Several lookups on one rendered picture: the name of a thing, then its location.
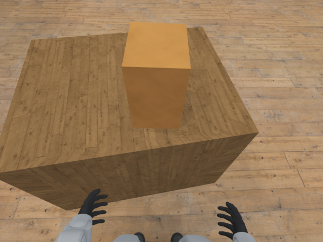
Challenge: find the carton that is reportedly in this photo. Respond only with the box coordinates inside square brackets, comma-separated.
[122, 22, 191, 129]

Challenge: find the robot left hand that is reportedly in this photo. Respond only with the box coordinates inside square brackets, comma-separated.
[78, 189, 108, 225]

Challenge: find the robot right forearm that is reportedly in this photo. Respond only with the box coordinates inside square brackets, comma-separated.
[232, 232, 256, 242]

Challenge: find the robot right hand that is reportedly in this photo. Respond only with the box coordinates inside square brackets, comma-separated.
[217, 202, 248, 240]

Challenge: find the pedestal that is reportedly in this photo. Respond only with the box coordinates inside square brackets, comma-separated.
[0, 27, 259, 210]

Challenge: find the robot left forearm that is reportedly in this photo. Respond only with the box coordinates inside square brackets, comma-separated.
[55, 214, 92, 242]

